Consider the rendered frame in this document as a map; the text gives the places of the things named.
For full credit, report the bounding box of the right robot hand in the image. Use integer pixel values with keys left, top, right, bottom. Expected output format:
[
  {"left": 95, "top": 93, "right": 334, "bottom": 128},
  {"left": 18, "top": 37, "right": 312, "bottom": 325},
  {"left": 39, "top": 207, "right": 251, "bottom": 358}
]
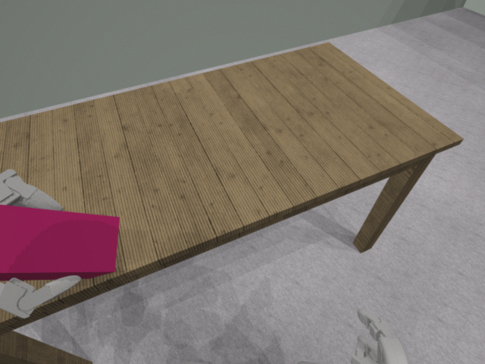
[{"left": 352, "top": 309, "right": 409, "bottom": 364}]

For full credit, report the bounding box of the table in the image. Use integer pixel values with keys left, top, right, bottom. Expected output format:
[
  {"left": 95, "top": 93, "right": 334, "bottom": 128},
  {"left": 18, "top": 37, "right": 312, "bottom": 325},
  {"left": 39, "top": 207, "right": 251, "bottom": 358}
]
[{"left": 0, "top": 42, "right": 463, "bottom": 364}]

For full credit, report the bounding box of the sponge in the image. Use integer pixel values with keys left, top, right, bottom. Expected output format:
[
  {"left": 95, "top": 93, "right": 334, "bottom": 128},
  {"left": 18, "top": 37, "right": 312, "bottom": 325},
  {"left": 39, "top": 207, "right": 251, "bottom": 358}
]
[{"left": 0, "top": 205, "right": 120, "bottom": 281}]

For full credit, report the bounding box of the left robot hand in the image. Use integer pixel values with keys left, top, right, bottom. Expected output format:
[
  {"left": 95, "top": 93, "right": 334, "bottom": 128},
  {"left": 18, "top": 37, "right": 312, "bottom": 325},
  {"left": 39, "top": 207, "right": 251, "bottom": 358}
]
[{"left": 0, "top": 169, "right": 82, "bottom": 319}]

